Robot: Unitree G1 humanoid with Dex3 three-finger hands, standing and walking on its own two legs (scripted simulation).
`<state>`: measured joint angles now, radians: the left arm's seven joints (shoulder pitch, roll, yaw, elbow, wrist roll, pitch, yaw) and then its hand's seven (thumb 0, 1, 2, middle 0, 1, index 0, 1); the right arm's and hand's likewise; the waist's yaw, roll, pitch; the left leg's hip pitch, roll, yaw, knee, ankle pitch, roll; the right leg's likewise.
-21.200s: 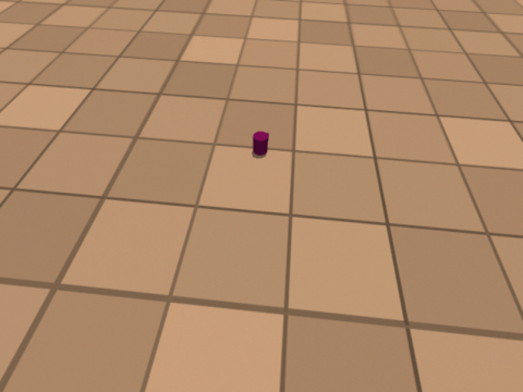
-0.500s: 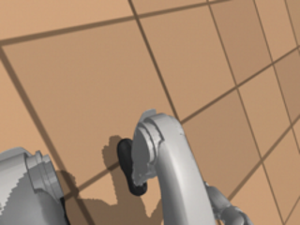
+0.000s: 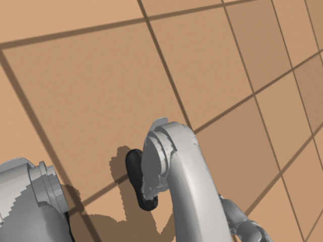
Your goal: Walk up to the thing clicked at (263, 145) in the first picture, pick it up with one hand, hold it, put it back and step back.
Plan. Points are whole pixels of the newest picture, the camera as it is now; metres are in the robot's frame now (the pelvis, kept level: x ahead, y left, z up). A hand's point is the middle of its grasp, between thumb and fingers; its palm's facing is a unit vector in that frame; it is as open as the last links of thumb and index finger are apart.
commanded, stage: rest palm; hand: left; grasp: from above
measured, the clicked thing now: out of the picture +0.49 +0.41 -0.25
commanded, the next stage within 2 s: close in 0.10 s
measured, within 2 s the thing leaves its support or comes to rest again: neither
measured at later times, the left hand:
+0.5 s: hand out of the picture +0.46 +0.40 -0.22, palm faces -0.44 -0.14 -0.88, open 11.5 cm
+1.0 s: hand out of the picture +0.47 +0.44 -0.10, palm faces -0.36 -0.09 -0.93, open 14.2 cm
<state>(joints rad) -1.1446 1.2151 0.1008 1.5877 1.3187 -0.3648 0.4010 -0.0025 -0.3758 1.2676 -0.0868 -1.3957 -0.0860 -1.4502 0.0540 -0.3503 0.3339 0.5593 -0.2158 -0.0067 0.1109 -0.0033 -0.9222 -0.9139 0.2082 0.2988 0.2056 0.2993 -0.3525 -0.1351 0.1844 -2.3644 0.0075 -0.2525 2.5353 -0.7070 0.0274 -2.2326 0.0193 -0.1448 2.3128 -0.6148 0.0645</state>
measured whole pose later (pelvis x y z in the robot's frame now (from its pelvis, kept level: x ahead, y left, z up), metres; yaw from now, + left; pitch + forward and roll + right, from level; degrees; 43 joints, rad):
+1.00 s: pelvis +0.00 +0.00 +0.03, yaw +3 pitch +34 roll -16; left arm -1.04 1.04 0.11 1.17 1.21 -0.16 0.11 0.00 -0.58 1.04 -0.08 -1.05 -0.07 -1.07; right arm 0.15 -0.32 0.16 0.56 -0.12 0.06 0.13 0.00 -0.91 -0.91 0.21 0.30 0.21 0.30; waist -0.26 -0.02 0.00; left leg -2.34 -0.01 -0.19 2.41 -0.69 0.04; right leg -2.21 -0.02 -0.11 2.23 -0.64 0.04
